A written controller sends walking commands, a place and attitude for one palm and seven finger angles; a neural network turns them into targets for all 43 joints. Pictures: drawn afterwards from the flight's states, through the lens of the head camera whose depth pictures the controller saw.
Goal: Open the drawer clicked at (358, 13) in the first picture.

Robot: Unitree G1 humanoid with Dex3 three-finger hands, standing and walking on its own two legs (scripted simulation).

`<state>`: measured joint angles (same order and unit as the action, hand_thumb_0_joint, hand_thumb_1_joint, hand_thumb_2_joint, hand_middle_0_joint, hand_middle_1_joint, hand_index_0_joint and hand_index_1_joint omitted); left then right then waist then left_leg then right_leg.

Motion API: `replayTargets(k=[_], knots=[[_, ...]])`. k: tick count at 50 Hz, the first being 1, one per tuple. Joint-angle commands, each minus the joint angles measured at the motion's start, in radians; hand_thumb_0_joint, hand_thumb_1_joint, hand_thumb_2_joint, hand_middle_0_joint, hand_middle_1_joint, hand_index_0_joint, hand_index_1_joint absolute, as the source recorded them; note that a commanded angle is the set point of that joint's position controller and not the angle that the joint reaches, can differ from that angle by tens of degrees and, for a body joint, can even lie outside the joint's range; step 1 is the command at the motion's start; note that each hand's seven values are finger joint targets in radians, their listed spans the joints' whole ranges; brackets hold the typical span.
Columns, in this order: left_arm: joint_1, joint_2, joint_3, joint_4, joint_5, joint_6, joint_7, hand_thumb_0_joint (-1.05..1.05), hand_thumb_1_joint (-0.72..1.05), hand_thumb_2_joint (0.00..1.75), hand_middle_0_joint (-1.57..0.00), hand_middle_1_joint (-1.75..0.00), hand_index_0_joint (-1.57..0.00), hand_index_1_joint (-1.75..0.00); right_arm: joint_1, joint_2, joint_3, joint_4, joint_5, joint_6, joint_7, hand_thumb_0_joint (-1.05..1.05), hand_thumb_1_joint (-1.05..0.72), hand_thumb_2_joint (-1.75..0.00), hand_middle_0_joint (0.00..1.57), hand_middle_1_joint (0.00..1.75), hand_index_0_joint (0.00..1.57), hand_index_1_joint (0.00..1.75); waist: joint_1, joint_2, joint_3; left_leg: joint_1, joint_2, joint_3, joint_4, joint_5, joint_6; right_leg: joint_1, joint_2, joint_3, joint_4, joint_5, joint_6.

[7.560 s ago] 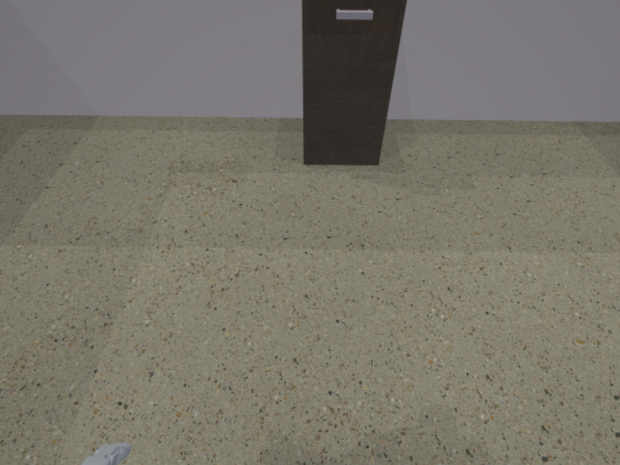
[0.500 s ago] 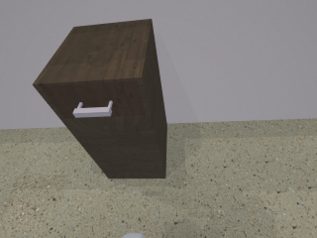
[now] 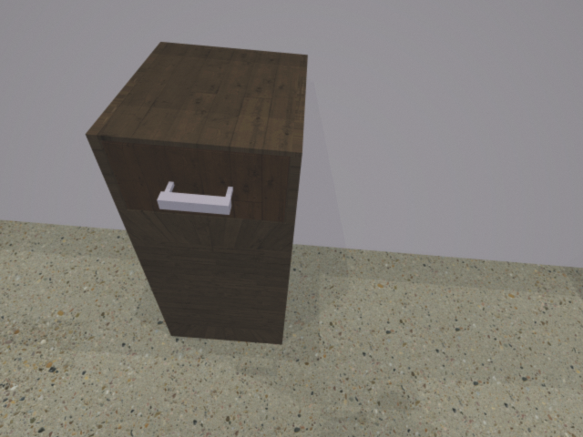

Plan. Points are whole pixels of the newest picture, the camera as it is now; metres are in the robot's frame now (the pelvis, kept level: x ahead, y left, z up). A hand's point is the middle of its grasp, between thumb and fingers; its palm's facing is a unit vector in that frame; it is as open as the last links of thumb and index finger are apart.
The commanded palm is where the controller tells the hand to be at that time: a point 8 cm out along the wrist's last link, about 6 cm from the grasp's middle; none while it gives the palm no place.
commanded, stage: come to a stop and stand still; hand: left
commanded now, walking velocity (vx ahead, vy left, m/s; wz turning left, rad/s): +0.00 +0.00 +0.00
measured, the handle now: (197, 195) +0.55 +0.23 -0.02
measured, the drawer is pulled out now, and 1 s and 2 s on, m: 0.00 0.00 0.00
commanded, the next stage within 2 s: look again from close up in 0.58 s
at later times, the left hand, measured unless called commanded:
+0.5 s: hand out of the picture +0.06 +0.15 -0.18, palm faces +0.04 -0.97 -0.23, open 7.2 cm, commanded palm none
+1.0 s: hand out of the picture -0.02 +0.18 -0.19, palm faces +0.02 -0.98 -0.17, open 7.4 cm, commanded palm none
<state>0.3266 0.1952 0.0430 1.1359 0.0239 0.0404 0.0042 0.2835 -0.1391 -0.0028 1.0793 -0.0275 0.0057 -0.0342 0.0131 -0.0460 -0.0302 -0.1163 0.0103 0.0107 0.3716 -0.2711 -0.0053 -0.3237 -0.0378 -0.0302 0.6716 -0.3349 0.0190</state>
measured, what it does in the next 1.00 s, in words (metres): steps on the spot: right foot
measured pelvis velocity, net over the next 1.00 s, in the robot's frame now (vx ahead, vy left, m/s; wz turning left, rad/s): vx -0.01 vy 0.01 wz -0.02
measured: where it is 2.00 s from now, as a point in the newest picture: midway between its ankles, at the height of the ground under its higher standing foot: outside the picture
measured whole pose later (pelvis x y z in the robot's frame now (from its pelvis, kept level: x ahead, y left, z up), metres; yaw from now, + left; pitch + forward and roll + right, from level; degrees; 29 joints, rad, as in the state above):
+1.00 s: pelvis -0.01 +0.01 -0.01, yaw -1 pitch -2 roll -1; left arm 0.32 0.14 -0.01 1.10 0.02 0.01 0.02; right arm 0.30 -0.16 0.01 1.06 -0.02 0.00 -0.02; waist 0.01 0.01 0.02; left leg -0.19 -0.01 0.07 0.53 -0.32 0.04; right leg -0.22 -0.03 -0.05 0.52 -0.27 0.01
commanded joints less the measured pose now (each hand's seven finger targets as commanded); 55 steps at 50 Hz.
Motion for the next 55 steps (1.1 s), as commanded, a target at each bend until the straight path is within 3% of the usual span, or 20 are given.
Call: replayTargets(k=[1, 3, 5, 8, 10, 12, 20, 33, 34, 35, 36, 37, 38, 40, 42, 43, 45, 47, 49, 55], knots=[[-0.015, 0.016, -0.004, -0.041, -0.009, -0.037, 0.003, 0.00, 0.90, 0.90, -0.20, -0.30, -0.20, -0.30, 0.054, -0.128, -0.019, -0.005, 0.007, -0.034, -0.028, 0.00, -0.90, -0.90, 0.20, 0.30, 0.20, 0.30, -0.011, 0.204, 0.125, 0.011, 0.216, -0.135, -0.137, 0.482, 0.108, -0.083, -0.016, 0.023, 0.047, -0.026, 0.008], [-0.040, 0.009, -0.009, -0.043, -0.017, -0.042, 0.007, 0.00, 0.90, 0.90, -0.20, -0.30, -0.20, -0.30, 0.073, -0.134, -0.021, 0.010, 0.007, -0.036, -0.029, 0.00, -0.90, -0.90, 0.20, 0.30, 0.20, 0.30, -0.020, 0.194, 0.080, 0.076, 0.218, -0.110, -0.072, 0.675, 0.121, -0.042, -0.016, 0.005, -0.051, -0.042, 0.009], [-0.043, 0.018, -0.008, -0.043, -0.020, -0.050, 0.010, 0.00, 0.90, 0.90, -0.20, -0.30, -0.20, -0.30, 0.095, -0.139, -0.028, 0.026, 0.010, -0.033, -0.028, 0.00, -0.90, -0.90, 0.20, 0.30, 0.20, 0.30, -0.022, 0.193, 0.048, 0.119, 0.193, -0.097, -0.005, 0.736, 0.100, 0.023, -0.005, -0.017, -0.207, 0.040, 0.002], [0.039, 0.057, -0.002, -0.007, -0.021, -0.063, 0.024, 0.00, 0.90, 0.90, -0.20, -0.30, -0.20, -0.30, 0.097, -0.094, -0.025, 0.025, 0.022, -0.037, -0.025, 0.00, -0.90, -0.90, 0.20, 0.30, 0.20, 0.30, -0.003, 0.073, -0.029, -0.045, 0.116, -0.039, 0.063, 0.504, 0.024, 0.308, -0.083, 0.062, -0.259, 0.555, -0.039], [0.033, 0.065, -0.006, 0.008, -0.022, -0.065, 0.031, 0.00, 0.90, 0.90, -0.20, -0.30, -0.20, -0.30, 0.085, -0.067, -0.020, 0.035, 0.021, -0.033, -0.021, 0.00, -0.90, -0.90, 0.20, 0.30, 0.20, 0.30, -0.005, -0.011, -0.011, -0.088, 0.087, -0.019, 0.024, 0.288, -0.001, 0.333, -0.118, 0.069, -0.219, 0.697, -0.068], [0.005, 0.044, -0.013, 0.000, -0.026, -0.063, 0.036, 0.00, 0.90, 0.90, -0.20, -0.30, -0.20, -0.30, 0.104, -0.067, -0.017, 0.050, 0.017, -0.026, -0.021, 0.00, -0.90, -0.90, 0.20, 0.30, 0.20, 0.30, -0.011, -0.071, 0.003, -0.073, 0.091, -0.020, 0.006, 0.266, -0.003, 0.310, -0.099, 0.050, -0.224, 0.661, -0.071], [-0.026, 0.046, -0.013, -0.018, -0.025, -0.060, 0.043, 0.00, 0.90, 0.90, -0.20, -0.30, -0.20, -0.30, 0.109, -0.056, -0.011, 0.081, 0.015, -0.020, -0.023, 0.00, -0.90, -0.90, 0.20, 0.30, 0.20, 0.30, -0.011, 0.024, 0.052, -0.026, 0.099, -0.015, 0.004, 0.316, -0.004, 0.259, -0.083, 0.049, -0.256, 0.591, -0.065], [-0.022, 0.050, -0.015, -0.019, -0.021, -0.059, 0.039, 0.00, 0.90, 0.90, -0.20, -0.30, -0.20, -0.30, 0.078, -0.070, -0.009, 0.066, 0.017, -0.013, -0.022, 0.00, -0.90, -0.90, 0.20, 0.30, 0.20, 0.30, -0.016, 0.045, 0.097, -0.006, 0.105, -0.012, -0.017, 0.240, -0.002, 0.207, -0.071, 0.061, -0.314, 0.461, -0.062], [0.125, 0.103, 0.001, 0.020, -0.007, -0.091, 0.080, 0.00, 0.90, 0.90, -0.20, -0.30, -0.20, -0.30, -0.067, -0.123, -0.027, -0.013, 0.025, -0.026, -0.004, 0.00, -0.90, -0.90, 0.20, 0.30, 0.20, 0.30, 0.062, -0.090, 0.156, -0.196, 0.068, 0.065, 0.280, 0.042, -0.024, 0.226, -0.150, 0.164, -0.293, 1.024, 0.039], [0.134, 0.132, 0.002, -0.025, 0.000, -0.102, 0.076, 0.00, 0.90, 0.90, -0.20, -0.30, -0.20, -0.30, -0.016, -0.063, -0.025, -0.073, 0.025, -0.014, -0.002, 0.00, -0.90, -0.90, 0.20, 0.30, 0.20, 0.30, 0.009, -0.104, 0.079, -0.227, 0.053, -0.021, 0.367, -0.160, 0.012, 0.277, -0.230, 0.218, -0.284, 1.128, 0.010], [0.083, 0.094, -0.012, -0.043, 0.001, -0.106, 0.069, 0.00, 0.90, 0.90, -0.20, -0.30, -0.20, -0.30, -0.007, -0.067, -0.025, -0.069, 0.023, -0.012, -0.002, 0.00, -0.90, -0.90, 0.20, 0.30, 0.20, 0.30, -0.016, 0.017, 0.068, -0.221, 0.058, -0.026, 0.393, -0.161, 0.014, 0.257, -0.224, 0.173, -0.291, 1.074, -0.061], [0.043, 0.101, -0.016, -0.047, -0.002, -0.104, 0.060, 0.00, 0.90, 0.90, -0.20, -0.30, -0.20, -0.30, 0.005, -0.037, -0.016, -0.064, 0.029, -0.005, 0.006, 0.00, -0.90, -0.90, 0.20, 0.30, 0.20, 0.30, -0.025, -0.001, 0.016, -0.173, 0.071, 0.001, 0.364, -0.179, 0.014, 0.231, -0.215, 0.152, -0.302, 0.863, -0.125], [0.007, 0.099, -0.016, -0.078, 0.003, -0.097, 0.053, 0.00, 0.90, 0.90, -0.20, -0.30, -0.20, -0.30, 0.047, -0.041, -0.019, -0.067, 0.028, -0.005, 0.011, 0.00, -0.90, -0.90, 0.20, 0.30, 0.20, 0.30, -0.044, -0.016, -0.024, -0.133, 0.048, 0.020, 0.311, -0.165, 0.011, 0.201, -0.184, 0.117, -0.307, 0.632, -0.147], [-0.035, 0.089, -0.018, -0.096, -0.005, -0.084, 0.048, 0.00, 0.90, 0.90, -0.20, -0.30, -0.20, -0.30, 0.102, -0.050, -0.014, -0.047, 0.018, -0.016, 0.014, 0.00, -0.90, -0.90, 0.20, 0.30, 0.20, 0.30, -0.065, -0.018, -0.032, -0.021, 0.034, 0.030, 0.133, -0.025, 0.006, 0.109, -0.138, 0.101, -0.285, 0.284, -0.129], [-0.029, 0.044, -0.024, -0.097, -0.014, -0.065, 0.042, 0.00, 0.90, 0.90, -0.20, -0.30, -0.20, -0.30, 0.117, -0.093, -0.017, -0.042, 0.008, -0.033, 0.012, 0.00, -0.90, -0.90, 0.20, 0.30, 0.20, 0.30, -0.049, 0.140, 0.032, -0.061, 0.113, -0.066, 0.034, 0.042, 0.038, 0.054, -0.048, 0.056, -0.223, 0.048, -0.075], [-0.013, 0.028, -0.028, -0.099, -0.017, -0.059, 0.038, 0.00, 0.90, 0.90, -0.20, -0.30, -0.20, -0.30, 0.087, -0.120, -0.014, -0.059, 0.002, -0.031, 0.009, 0.00, -0.90, -0.90, 0.20, 0.30, 0.20, 0.30, -0.026, 0.160, 0.080, -0.146, 0.157, -0.103, -0.011, -0.002, 0.063, 0.063, -0.019, 0.030, -0.218, 0.012, -0.060], [-0.004, 0.024, -0.034, -0.087, -0.005, -0.048, 0.031, 0.00, 0.90, 0.90, -0.20, -0.30, -0.20, -0.30, 0.025, -0.125, -0.013, -0.073, 0.005, -0.024, 0.011, 0.00, -0.90, -0.90, 0.20, 0.30, 0.20, 0.30, -0.007, 0.197, 0.178, -0.259, 0.141, -0.127, -0.094, -0.177, 0.068, 0.087, -0.011, 0.012, -0.208, 0.000, -0.054], [0.025, 0.021, -0.041, -0.075, -0.002, -0.048, 0.025, 0.00, 0.90, 0.90, -0.20, -0.30, -0.20, -0.30, 0.027, -0.125, -0.008, -0.077, 0.007, -0.026, 0.010, 0.00, -0.90, -0.90, 0.20, 0.30, 0.20, 0.30, 0.003, 0.159, 0.228, -0.294, 0.133, -0.132, -0.124, -0.214, 0.072, 0.085, -0.013, 0.018, -0.206, 0.029, -0.055], [0.041, 0.019, -0.044, -0.066, -0.003, -0.050, 0.023, 0.00, 0.90, 0.90, -0.20, -0.30, -0.20, -0.30, 0.051, -0.129, -0.005, -0.069, 0.008, -0.031, 0.008, 0.00, -0.90, -0.90, 0.20, 0.30, 0.20, 0.30, 0.003, 0.093, 0.197, -0.261, 0.129, -0.134, -0.129, -0.209, 0.076, 0.094, -0.016, 0.022, -0.205, 0.047, -0.054], [0.045, 0.018, -0.045, -0.064, -0.005, -0.053, 0.022, 0.00, 0.90, 0.90, -0.20, -0.30, -0.20, -0.30, 0.082, -0.128, -0.001, -0.044, 0.010, -0.039, 0.005, 0.00, -0.90, -0.90, 0.20, 0.30, 0.20, 0.30, 0.000, 0.066, 0.132, -0.193, 0.122, -0.123, -0.120, -0.138, 0.082, 0.103, -0.030, 0.027, -0.208, 0.076, -0.050]])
